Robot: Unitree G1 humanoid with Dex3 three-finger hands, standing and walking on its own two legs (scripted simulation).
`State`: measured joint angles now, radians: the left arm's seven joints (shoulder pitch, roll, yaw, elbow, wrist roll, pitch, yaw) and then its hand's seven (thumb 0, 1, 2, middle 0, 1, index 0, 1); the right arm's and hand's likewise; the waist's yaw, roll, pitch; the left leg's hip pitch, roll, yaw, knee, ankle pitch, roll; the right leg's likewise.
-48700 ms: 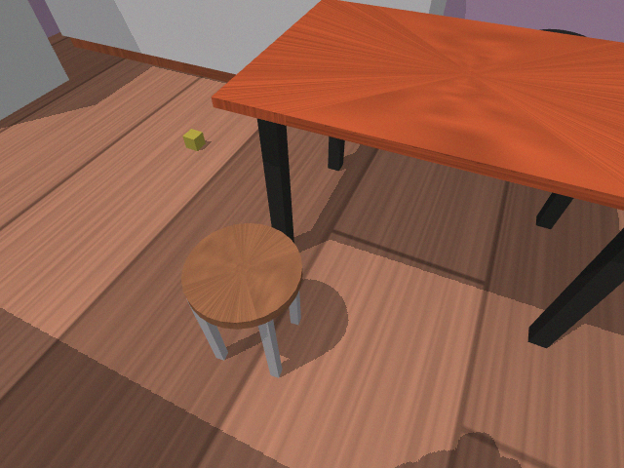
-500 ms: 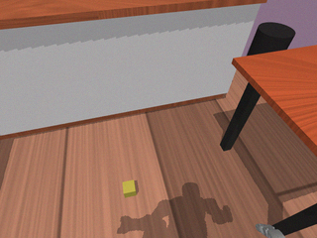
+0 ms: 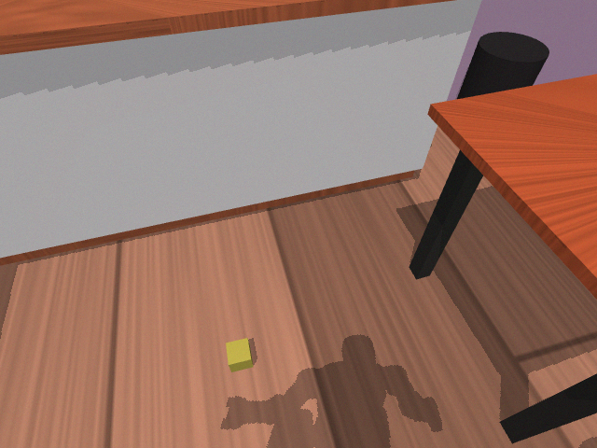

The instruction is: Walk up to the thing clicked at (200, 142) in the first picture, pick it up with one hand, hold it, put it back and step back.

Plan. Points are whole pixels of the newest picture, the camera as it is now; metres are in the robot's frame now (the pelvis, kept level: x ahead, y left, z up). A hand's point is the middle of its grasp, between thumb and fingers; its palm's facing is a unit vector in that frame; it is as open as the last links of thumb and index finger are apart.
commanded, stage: stand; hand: left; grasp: from above
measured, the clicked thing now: (239, 355) +0.50 +0.19 -0.74
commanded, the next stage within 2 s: rise first in 1.54 s
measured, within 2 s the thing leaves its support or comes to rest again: neither
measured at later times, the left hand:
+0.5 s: hand out of the picture +0.09 +0.26 -0.15, palm faces -0.03 -0.94 -0.35, open 7.4 cm
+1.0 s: hand out of the picture +0.10 +0.26 -0.15, palm faces -0.03 -0.94 -0.35, open 7.4 cm
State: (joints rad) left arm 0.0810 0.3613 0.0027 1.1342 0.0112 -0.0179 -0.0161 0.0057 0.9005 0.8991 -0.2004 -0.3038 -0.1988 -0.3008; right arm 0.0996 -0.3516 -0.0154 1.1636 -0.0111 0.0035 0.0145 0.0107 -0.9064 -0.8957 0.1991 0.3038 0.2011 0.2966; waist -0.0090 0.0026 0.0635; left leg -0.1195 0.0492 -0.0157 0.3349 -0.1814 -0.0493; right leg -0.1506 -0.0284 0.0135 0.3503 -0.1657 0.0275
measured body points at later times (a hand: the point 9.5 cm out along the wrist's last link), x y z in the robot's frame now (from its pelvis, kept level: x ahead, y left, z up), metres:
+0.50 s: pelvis +0.01 +0.00 +0.00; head +0.03 +0.00 +0.45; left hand +0.09 +0.31 -0.13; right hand +0.10 -0.30 -0.13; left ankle +0.00 +0.15 -0.75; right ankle +0.02 -0.14 -0.75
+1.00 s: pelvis +0.02 +0.00 +0.00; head +0.03 +0.00 +0.45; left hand +0.10 +0.30 -0.13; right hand +0.10 -0.30 -0.13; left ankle +0.00 +0.15 -0.75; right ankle +0.02 -0.14 -0.75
